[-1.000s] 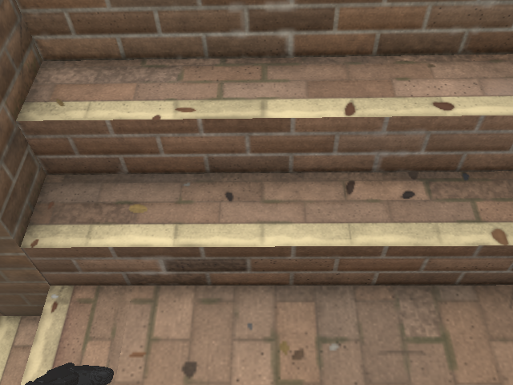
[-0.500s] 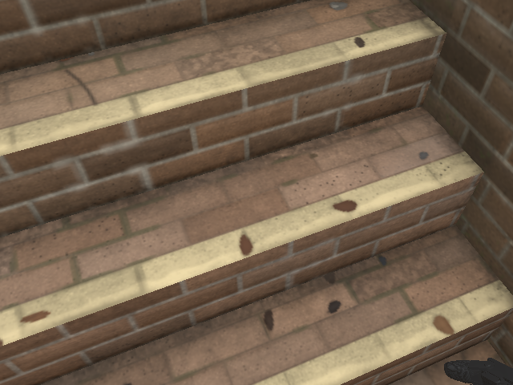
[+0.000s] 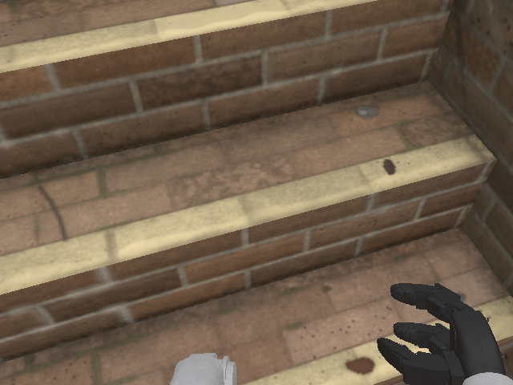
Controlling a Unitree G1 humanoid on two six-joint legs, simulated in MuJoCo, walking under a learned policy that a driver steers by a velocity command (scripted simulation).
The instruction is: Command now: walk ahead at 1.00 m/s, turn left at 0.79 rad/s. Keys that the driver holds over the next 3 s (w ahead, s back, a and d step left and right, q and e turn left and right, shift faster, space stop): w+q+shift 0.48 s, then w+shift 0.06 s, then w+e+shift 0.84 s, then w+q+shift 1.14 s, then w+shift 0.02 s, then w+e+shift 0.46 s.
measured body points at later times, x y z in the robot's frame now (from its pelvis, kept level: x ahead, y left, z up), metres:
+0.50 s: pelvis +0.19 -0.03 +0.23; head +0.23 -0.01 +0.67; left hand +0.40 +0.22 +0.21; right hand +0.33 -0.27 +0.09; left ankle +0.13 +0.06 -0.53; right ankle +0.36 -0.09 -0.30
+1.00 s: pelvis +0.35 +0.03 +0.37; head +0.36 +0.03 +0.82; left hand +0.41 +0.31 +0.26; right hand +0.59 -0.13 +0.28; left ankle +0.33 +0.13 -0.34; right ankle +0.32 -0.12 -0.21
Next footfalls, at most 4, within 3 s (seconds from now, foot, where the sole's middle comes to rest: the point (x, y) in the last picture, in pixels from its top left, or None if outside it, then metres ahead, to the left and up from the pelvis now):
0.16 left None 0.17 0.07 -0.58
0.54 right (331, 382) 0.34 -0.11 -0.37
0.96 left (179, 379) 0.37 0.15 -0.37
1.32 right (273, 173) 0.64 -0.03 -0.17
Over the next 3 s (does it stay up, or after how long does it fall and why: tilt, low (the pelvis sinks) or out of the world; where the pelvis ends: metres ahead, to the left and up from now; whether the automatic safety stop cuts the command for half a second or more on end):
stays up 1.17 0.32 1.06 its command is cut before an obstacle after 1.4 s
